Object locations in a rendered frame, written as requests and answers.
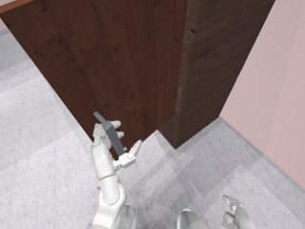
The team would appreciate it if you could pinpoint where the robot left forearm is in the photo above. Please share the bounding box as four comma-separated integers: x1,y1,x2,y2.
86,175,128,229

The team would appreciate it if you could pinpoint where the handle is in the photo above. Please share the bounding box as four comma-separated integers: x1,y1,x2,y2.
93,111,126,156

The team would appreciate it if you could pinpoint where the left robot thigh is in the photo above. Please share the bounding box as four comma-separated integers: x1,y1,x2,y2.
119,205,137,229

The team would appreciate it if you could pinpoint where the cupboard door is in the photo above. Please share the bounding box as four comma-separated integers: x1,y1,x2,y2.
0,0,188,161

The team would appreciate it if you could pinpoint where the robot right hand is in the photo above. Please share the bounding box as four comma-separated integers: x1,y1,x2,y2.
220,195,256,229

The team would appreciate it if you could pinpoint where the robot left hand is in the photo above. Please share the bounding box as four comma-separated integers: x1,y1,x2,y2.
91,120,142,180

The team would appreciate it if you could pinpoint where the robot right shin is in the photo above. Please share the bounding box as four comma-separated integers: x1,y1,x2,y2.
182,208,192,212

